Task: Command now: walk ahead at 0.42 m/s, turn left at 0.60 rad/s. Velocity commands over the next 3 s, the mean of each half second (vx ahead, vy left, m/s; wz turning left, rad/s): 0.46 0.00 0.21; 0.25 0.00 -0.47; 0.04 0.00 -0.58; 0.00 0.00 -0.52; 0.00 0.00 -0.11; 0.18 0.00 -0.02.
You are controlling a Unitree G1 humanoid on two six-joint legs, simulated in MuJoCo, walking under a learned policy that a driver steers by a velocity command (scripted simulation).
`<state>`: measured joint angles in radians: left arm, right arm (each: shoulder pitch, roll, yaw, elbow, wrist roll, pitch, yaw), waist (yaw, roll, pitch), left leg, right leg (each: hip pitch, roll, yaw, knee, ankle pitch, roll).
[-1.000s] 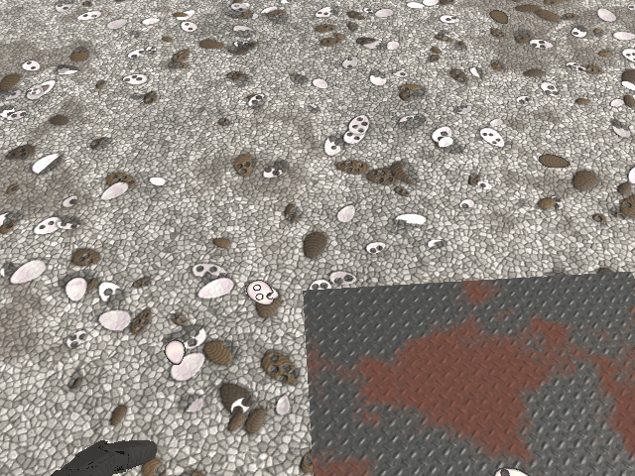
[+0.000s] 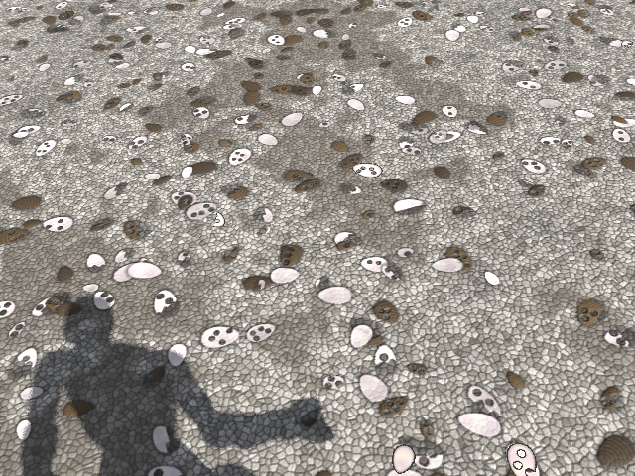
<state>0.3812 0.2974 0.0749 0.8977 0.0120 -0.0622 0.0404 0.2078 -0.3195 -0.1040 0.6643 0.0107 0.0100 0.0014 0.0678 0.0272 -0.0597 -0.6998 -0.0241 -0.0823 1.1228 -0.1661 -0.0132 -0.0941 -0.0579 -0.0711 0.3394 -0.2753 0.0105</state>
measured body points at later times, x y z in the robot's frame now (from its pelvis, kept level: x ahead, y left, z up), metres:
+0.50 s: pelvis +0.22 +0.11 +0.00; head +0.24 +0.12 +0.45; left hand +0.29 +0.40 -0.13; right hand +0.33 -0.15 -0.11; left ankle +0.18 +0.19 -0.75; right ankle +0.29 -0.06 -0.65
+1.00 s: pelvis +0.44 +0.09 -0.01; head +0.49 +0.07 +0.43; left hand +0.63 +0.34 -0.11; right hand +0.56 -0.21 -0.12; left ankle +0.49 +0.26 -0.68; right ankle +0.51 +0.02 -0.75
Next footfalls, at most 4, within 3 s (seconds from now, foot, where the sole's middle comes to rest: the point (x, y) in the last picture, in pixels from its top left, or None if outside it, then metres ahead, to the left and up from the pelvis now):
0.26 left None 0.22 0.20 -0.78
0.76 right None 0.55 0.01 -0.78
1.24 left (268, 450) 0.61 0.22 -0.78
1.64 right None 0.46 0.00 -0.78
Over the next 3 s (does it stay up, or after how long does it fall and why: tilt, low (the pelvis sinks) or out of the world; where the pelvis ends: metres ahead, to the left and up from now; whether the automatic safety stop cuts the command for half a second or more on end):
stays up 0.55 0.04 -0.01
